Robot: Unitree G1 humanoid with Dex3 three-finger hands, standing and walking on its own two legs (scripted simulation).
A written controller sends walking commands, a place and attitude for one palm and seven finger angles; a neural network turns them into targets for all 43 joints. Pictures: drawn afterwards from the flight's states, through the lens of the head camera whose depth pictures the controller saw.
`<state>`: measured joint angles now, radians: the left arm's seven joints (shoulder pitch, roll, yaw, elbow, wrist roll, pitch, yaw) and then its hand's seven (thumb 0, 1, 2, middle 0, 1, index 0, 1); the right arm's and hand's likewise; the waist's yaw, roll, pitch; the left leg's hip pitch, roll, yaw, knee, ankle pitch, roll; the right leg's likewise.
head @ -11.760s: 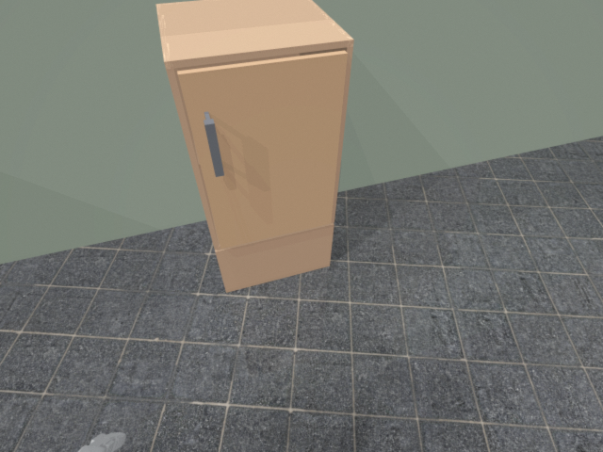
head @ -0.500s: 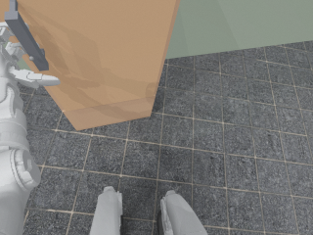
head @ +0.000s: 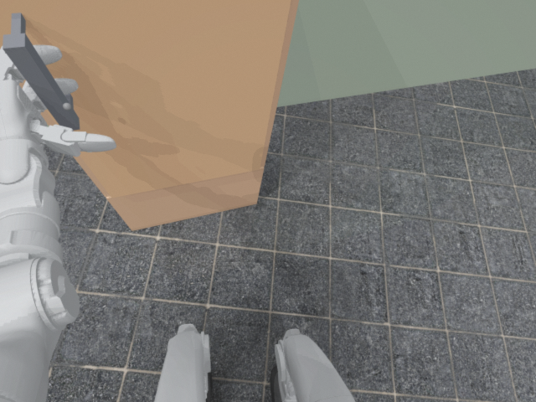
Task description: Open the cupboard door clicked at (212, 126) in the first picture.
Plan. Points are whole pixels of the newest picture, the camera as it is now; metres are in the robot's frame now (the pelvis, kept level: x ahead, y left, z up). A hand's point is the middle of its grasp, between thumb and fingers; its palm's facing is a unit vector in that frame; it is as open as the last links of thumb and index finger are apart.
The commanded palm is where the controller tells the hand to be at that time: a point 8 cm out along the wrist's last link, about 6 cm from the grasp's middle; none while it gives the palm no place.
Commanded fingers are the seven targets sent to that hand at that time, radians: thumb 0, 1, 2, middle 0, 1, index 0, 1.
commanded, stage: slide the fingers in behind the handle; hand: left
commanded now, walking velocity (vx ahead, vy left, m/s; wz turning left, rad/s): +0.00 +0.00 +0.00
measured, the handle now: (47, 77) +0.56 +0.28 +0.07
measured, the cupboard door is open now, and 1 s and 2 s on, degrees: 0 0 45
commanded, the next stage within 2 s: close the thumb around the handle in 0.12 s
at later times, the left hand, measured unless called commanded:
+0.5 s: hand (67, 108) +0.51 +0.24 +0.06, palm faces +0.22 -0.98 -0.01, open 11.8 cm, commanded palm +0.49 +0.28 +0.06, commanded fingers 0.00 0.34 0.66 -0.36 -1.29 -0.36 -1.29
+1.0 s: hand (71, 110) +0.51 +0.24 +0.06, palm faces +0.21 -0.98 +0.00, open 5.7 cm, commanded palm +0.49 +0.28 +0.06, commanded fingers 0.00 0.90 0.90 -0.40 -1.35 -0.40 -1.35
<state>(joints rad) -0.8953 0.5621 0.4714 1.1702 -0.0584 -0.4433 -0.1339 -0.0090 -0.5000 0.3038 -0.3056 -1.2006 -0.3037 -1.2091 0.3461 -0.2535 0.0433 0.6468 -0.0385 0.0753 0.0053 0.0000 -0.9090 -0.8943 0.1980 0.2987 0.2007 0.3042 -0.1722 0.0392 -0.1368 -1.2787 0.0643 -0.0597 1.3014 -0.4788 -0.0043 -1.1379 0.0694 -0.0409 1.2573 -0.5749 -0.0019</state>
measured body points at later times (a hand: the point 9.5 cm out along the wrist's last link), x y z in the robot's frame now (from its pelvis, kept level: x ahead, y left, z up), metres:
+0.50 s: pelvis +0.00 +0.00 +0.00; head +0.15 +0.03 +0.43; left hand +0.50 +0.30 +0.07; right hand +0.02 -0.26 -0.11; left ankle +0.06 +0.12 -0.61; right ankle +0.01 -0.13 -0.61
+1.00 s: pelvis +0.00 +0.01 +0.00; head +0.15 +0.04 +0.43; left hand +0.50 +0.29 +0.06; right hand +0.02 -0.26 -0.11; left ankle +0.06 +0.12 -0.61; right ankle +0.01 -0.13 -0.61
